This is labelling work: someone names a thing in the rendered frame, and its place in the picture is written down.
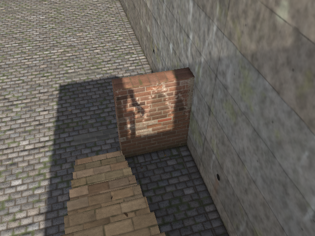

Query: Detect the stairs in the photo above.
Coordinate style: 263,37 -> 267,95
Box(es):
60,150 -> 165,236

